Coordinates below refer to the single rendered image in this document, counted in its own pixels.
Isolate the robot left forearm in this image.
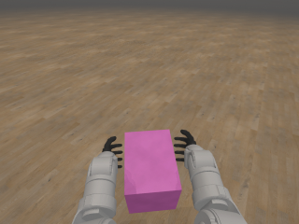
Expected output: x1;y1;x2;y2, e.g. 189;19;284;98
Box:
72;151;118;224

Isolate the carton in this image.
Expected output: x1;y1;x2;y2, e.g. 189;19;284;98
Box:
124;129;182;214

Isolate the robot right hand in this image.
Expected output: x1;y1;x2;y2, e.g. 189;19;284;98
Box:
174;130;196;162

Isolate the robot left hand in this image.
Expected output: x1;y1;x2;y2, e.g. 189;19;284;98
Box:
102;136;123;169

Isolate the right robot upper arm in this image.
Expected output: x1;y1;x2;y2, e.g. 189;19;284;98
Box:
193;208;248;224

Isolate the robot right forearm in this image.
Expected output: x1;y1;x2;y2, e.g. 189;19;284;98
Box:
184;144;243;217

